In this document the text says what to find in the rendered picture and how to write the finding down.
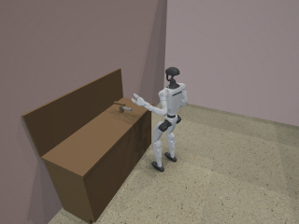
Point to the left robot upper arm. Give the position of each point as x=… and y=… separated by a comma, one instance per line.
x=163, y=100

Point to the robot right foot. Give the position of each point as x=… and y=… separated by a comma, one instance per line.
x=168, y=155

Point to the tap lever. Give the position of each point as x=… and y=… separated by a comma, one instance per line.
x=126, y=108

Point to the robot left foot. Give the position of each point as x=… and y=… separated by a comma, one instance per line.
x=155, y=164

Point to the robot foot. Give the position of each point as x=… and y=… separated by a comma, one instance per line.
x=168, y=155
x=155, y=164

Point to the robot left forearm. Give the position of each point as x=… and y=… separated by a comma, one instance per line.
x=156, y=110

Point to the right robot upper arm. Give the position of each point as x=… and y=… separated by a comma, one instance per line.
x=184, y=95

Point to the robot left hand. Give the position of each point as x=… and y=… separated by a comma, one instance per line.
x=140, y=101

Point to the counter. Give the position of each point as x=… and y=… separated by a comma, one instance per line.
x=89, y=143

